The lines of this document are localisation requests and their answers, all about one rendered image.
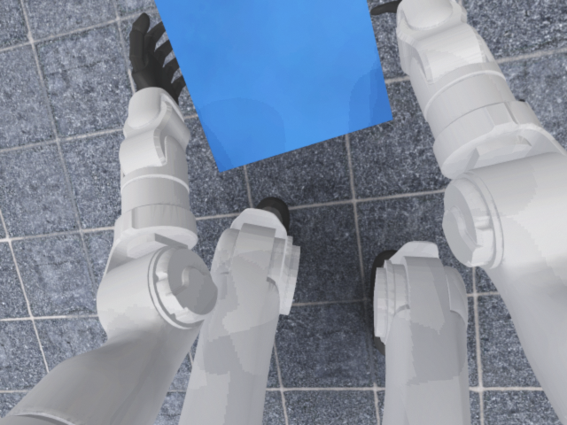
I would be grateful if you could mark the robot left foot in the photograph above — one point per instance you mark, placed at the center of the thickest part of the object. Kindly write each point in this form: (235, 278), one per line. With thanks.
(277, 207)

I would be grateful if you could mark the carton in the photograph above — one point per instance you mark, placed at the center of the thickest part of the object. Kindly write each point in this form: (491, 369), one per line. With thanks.
(271, 76)

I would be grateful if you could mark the left robot forearm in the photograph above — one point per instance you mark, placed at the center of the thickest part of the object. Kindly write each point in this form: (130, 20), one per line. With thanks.
(154, 183)

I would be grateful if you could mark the robot left hand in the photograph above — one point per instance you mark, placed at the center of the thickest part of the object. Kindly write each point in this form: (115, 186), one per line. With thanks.
(148, 70)

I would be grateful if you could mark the robot left upper arm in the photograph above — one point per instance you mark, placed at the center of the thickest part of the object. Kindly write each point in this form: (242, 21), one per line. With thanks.
(152, 309)

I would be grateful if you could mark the right robot forearm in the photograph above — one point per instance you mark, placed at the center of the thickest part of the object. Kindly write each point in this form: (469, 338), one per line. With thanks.
(473, 115)

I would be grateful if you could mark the left robot shin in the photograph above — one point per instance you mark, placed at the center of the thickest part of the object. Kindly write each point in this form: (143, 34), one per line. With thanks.
(224, 251)

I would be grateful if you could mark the robot right upper arm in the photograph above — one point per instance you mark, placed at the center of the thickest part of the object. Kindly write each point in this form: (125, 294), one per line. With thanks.
(511, 220)

